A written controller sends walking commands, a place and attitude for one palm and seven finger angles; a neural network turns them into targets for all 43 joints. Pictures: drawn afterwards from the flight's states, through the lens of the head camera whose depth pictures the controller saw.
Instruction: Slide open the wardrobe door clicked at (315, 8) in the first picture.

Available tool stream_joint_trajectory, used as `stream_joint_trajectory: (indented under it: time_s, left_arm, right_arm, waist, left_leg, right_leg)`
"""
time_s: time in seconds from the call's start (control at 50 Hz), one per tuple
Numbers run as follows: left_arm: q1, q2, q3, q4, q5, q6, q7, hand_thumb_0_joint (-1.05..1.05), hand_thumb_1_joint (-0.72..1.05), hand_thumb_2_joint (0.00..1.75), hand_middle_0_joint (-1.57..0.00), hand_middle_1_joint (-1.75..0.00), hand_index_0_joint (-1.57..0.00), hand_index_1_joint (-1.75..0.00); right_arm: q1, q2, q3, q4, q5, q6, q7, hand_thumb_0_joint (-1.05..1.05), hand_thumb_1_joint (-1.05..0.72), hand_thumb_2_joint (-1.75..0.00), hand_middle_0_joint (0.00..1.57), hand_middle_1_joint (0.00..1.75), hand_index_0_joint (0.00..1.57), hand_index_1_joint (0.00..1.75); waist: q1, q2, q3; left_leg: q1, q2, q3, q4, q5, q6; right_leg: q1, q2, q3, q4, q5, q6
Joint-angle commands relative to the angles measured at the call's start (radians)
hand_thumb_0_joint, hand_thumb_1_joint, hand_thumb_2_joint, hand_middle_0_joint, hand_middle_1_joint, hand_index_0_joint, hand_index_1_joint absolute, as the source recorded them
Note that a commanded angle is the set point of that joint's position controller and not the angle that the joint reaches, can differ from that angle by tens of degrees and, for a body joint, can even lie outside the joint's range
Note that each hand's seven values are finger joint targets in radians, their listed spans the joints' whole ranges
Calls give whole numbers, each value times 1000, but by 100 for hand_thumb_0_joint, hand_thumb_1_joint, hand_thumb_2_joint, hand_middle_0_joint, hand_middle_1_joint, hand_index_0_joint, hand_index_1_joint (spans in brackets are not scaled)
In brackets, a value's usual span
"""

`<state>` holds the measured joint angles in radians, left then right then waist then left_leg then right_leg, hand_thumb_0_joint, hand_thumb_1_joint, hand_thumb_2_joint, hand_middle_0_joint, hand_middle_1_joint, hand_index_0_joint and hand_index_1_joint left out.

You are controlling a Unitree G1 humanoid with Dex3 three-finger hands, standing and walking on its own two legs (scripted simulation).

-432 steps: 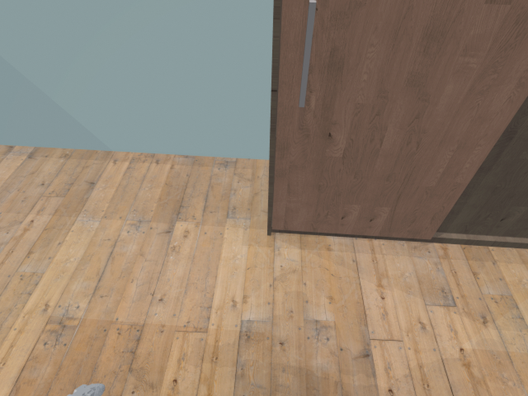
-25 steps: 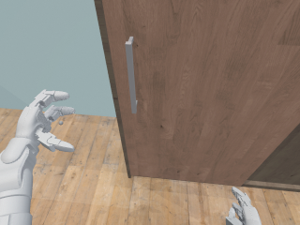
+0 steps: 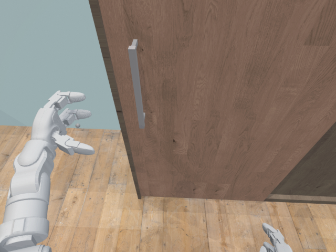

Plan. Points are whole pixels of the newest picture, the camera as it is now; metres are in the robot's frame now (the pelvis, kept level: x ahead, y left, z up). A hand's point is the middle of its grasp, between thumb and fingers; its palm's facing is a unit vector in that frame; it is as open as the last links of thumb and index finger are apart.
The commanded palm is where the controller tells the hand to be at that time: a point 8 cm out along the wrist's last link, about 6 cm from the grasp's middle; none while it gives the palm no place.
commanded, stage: move the hooked fingers beside the handle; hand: left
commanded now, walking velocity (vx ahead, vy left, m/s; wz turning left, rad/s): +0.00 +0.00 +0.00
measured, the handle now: (138, 89) +0.52 +0.12 +0.11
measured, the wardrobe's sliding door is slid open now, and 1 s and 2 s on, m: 0.00 0.00 0.00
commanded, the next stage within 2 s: feel for the door with the fingertips in 1.66 s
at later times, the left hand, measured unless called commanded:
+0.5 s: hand (100, 106) +0.42 +0.20 +0.13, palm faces +0.05 -1.00 -0.02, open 13.9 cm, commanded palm +0.40 +0.25 +0.13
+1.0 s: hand (113, 95) +0.47 +0.18 +0.13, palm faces +0.05 -1.00 -0.01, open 13.9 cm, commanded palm +0.43 +0.24 +0.12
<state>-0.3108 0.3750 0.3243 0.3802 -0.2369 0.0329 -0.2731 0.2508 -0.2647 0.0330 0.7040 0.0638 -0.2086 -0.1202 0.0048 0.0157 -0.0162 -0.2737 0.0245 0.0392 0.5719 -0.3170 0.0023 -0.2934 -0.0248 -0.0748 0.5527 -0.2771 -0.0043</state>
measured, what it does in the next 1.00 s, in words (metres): stands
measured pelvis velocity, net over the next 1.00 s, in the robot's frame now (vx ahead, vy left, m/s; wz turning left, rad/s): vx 0.00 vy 0.00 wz -0.02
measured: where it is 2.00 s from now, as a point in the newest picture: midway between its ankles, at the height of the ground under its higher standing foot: outside the picture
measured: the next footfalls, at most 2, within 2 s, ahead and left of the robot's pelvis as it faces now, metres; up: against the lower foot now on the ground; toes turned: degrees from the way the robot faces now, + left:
none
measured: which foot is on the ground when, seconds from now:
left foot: down 0.00-1.00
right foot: down 0.00-1.00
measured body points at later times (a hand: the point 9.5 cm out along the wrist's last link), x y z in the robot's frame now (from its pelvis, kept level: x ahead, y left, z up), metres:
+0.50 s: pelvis +0.00 +0.00 +0.00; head +0.03 +0.00 +0.45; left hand +0.41 +0.26 +0.13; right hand +0.11 -0.27 -0.11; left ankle -0.01 +0.11 -0.73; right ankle +0.01 -0.12 -0.73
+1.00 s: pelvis +0.00 +0.00 -0.01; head +0.05 +0.00 +0.44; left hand +0.46 +0.24 +0.13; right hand +0.05 -0.27 -0.12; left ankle -0.01 +0.11 -0.73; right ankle +0.01 -0.12 -0.73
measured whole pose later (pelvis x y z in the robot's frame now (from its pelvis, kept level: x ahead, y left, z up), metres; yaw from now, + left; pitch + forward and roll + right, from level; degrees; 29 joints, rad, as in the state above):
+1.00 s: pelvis +0.00 +0.00 -0.01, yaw -1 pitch +8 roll -1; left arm -0.81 0.41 0.33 0.99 -0.12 -0.16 -0.17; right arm 0.34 -0.26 0.01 0.74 0.04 -0.13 -0.06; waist -0.09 0.01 -0.05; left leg -0.46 0.04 0.05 0.66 -0.34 0.00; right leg -0.49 -0.02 -0.06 0.63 -0.29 -0.01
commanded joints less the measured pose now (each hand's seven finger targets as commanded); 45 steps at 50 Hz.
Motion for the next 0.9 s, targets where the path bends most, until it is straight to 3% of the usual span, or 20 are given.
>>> stream_joint_trajectory:
  time_s: [0.0,0.06,0.1,0.14,0.18,0.2,0.26,0.28,0.32,0.38,0.5,0.54,0.58,0.6,0.68,0.72,0.78,0.82,0.88]
  left_arm:
    - [-440,223,46,-174,-5,-66,19,0,-50,30,-30,-120,-30,-120]
    - [-437,221,44,-156,3,-76,28,0,-50,30,-30,-120,-30,-120]
    - [-472,215,38,-121,8,-73,35,0,-50,30,-30,-120,-30,-120]
    - [-472,271,88,-72,15,-76,45,0,-50,30,-30,-120,-30,-120]
    - [-512,215,39,-77,17,-85,45,0,-50,30,-30,-120,-30,-120]
    - [-521,220,38,-74,20,-90,48,0,-50,30,-30,-120,-30,-120]
    - [-578,227,29,-47,29,-102,55,0,-50,30,-30,-120,-30,-120]
    - [-594,233,36,-9,30,-104,59,0,-50,30,-30,-120,-30,-120]
    - [-629,208,10,5,33,-111,59,0,-50,30,-30,-120,-30,-120]
    - [-652,250,41,46,41,-124,67,0,-50,30,-30,-120,-30,-120]
    - [-715,220,11,89,50,-153,74,0,-50,30,-30,-120,-30,-120]
    - [-699,256,42,120,55,-159,79,0,-50,30,-30,-120,-30,-120]
    - [-732,225,18,131,57,-162,82,0,-50,30,-30,-120,-30,-120]
    - [-729,244,36,172,59,-161,86,0,-50,30,-30,-120,-30,-120]
    - [-830,256,30,196,74,-183,97,0,-50,30,-30,-120,-30,-120]
    - [-870,224,-3,211,80,-199,99,0,-50,30,-30,-120,-30,-120]
    - [-914,250,18,271,87,-220,108,0,-50,30,-30,-120,-30,-120]
    - [-947,226,-6,314,95,-230,110,0,-50,30,-30,-120,-30,-120]
    - [-927,273,39,401,105,-240,118,0,-50,30,-30,-120,-30,-120]
  right_arm:
    - [-66,-138,-49,-133,1,-43,-14,0,-90,-90,20,30,20,30]
    - [-58,-136,-52,-137,0,-36,-8,0,-90,-90,20,30,20,30]
    - [-50,-136,-51,-131,0,-28,-6,0,-90,-90,20,30,20,30]
    - [-36,-144,-55,-121,-5,-18,-5,0,-90,-90,20,30,20,30]
    - [-40,-135,-55,-130,-2,-14,0,0,-90,-90,20,30,20,30]
    - [-36,-137,-57,-129,-2,-11,1,0,-90,-90,20,30,20,30]
    - [-22,-139,-58,-122,-4,-5,5,0,-90,-90,20,30,20,30]
    - [-16,-141,-57,-114,-4,0,4,0,-90,-90,20,30,20,30]
    - [-11,-138,-60,-114,-3,3,6,0,-90,-90,20,30,20,30]
    - [4,-143,-62,-106,-6,9,9,0,-90,-90,20,30,20,30]
    - [40,-144,-70,-98,-9,16,20,0,-90,-90,20,30,20,30]
    - [48,-149,-72,-95,-12,22,21,0,-90,-90,20,30,20,30]
    - [51,-145,-72,-94,-10,24,25,0,-90,-90,20,30,20,30]
    - [59,-148,-74,-88,-9,28,25,0,-90,-90,20,30,20,30]
    - [76,-150,-76,-79,-12,31,28,0,-90,-90,20,30,20,30]
    - [83,-146,-75,-76,-13,32,30,0,-90,-90,20,30,20,30]
    - [107,-152,-78,-59,-17,32,33,0,-90,-90,20,30,20,30]
    - [115,-149,-77,-53,-17,31,36,0,-90,-90,20,30,20,30]
    - [135,-157,-77,-50,-22,34,42,0,-90,-90,20,30,20,30]
  waist:
    - [-18,36,-233]
    - [-8,25,-272]
    - [-18,21,-265]
    - [-9,-3,-272]
    - [-21,4,-273]
    - [-21,29,-284]
    - [-32,23,-294]
    - [-39,-3,-269]
    - [-44,17,-288]
    - [-41,14,-309]
    - [-51,21,-353]
    - [-44,14,-353]
    - [-54,7,-345]
    - [-57,-16,-321]
    - [-72,3,-341]
    - [-80,37,-352]
    - [-89,11,-368]
    - [-98,30,-358]
    - [-89,-11,-365]
  left_leg:
    - [56,-17,-44,-77,241,2]
    - [61,-15,-44,-71,287,2]
    - [55,-15,-44,-66,291,1]
    - [40,-14,-40,-59,294,3]
    - [41,-15,-37,-59,295,3]
    - [45,-16,-37,-55,298,2]
    - [41,-15,-38,-47,290,5]
    - [25,-14,-40,-47,280,5]
    - [27,-19,-36,-41,268,6]
    - [16,-20,-35,-32,276,8]
    - [24,-18,-38,-13,338,6]
    - [9,-19,-34,-9,336,8]
    - [0,-18,-33,-11,329,9]
    - [-18,-16,-32,-10,303,9]
    - [-22,-19,-33,-2,287,11]
    - [-13,-21,-36,4,297,9]
    - [-24,-19,-39,13,290,10]
    - [-30,-20,-41,17,274,8]
    - [-73,-20,-40,17,251,9]
  right_leg:
    - [68,25,30,-53,231,-14]
    - [94,23,29,-40,275,-15]
    - [83,24,27,-37,285,-14]
    - [94,25,32,-34,291,-15]
    - [86,23,32,-31,302,-13]
    - [82,24,34,-28,301,-15]
    - [71,24,37,-27,297,-13]
    - [65,25,36,-27,294,-13]
    - [55,25,40,-24,287,-12]
    - [66,24,45,-17,304,-13]
    - [65,28,43,4,362,-14]
    - [73,30,45,8,365,-14]
    - [62,29,44,7,364,-13]
    - [47,31,43,4,342,-11]
    - [33,30,49,8,329,-12]
    - [18,32,49,14,329,-15]
    - [7,35,49,21,326,-13]
    - [-19,36,48,23,305,-14]
    - [-12,36,48,30,290,-14]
